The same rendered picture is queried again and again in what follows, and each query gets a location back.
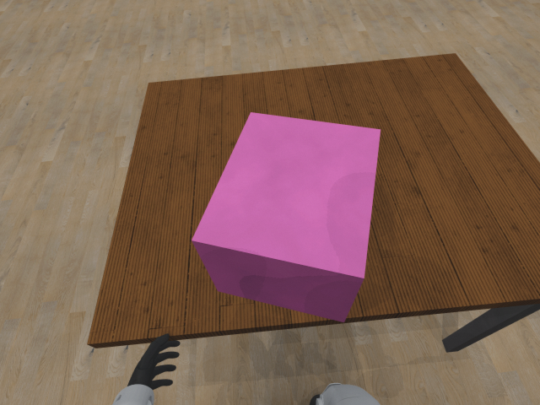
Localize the robot left forearm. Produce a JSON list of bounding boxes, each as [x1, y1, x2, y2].
[[112, 384, 154, 405]]

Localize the table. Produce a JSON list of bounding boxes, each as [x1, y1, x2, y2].
[[87, 53, 540, 353]]

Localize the right robot shin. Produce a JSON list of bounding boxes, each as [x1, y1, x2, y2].
[[322, 383, 342, 394]]

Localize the right robot thigh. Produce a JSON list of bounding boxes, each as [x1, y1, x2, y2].
[[316, 385, 380, 405]]

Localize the left robot hand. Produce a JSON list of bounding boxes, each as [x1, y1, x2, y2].
[[127, 333, 180, 390]]

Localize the carton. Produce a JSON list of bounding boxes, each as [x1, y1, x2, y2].
[[192, 112, 381, 322]]

